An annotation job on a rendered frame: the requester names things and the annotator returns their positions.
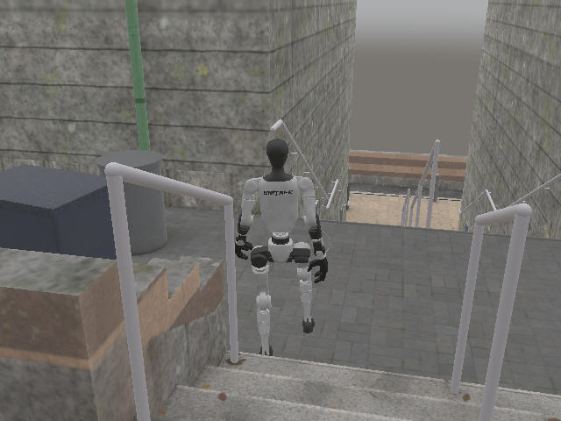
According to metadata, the right robot forearm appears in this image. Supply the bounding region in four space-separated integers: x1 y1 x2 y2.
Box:
309 214 326 260

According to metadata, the right robot upper arm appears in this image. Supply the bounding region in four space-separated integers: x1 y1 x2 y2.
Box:
296 176 317 226

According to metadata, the robot left hand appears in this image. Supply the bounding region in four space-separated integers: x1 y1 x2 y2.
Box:
235 242 253 260

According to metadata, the left robot forearm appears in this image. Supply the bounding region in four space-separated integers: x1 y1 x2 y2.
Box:
235 213 250 246

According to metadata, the robot right shin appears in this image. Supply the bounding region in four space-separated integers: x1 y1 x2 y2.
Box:
300 267 312 323

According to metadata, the robot torso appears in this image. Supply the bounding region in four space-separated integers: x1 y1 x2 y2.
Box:
259 173 299 263

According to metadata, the left robot upper arm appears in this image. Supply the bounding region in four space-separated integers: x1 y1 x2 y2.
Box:
240 177 260 226

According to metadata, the robot right hand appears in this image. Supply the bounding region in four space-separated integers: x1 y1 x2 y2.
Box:
308 257 328 283

